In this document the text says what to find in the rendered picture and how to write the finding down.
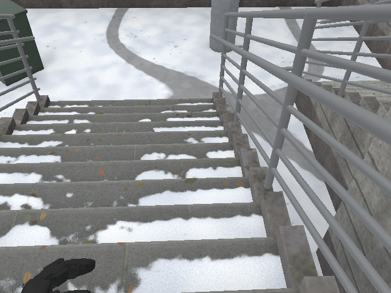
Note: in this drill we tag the stairs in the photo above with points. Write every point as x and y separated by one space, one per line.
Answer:
148 188
377 96

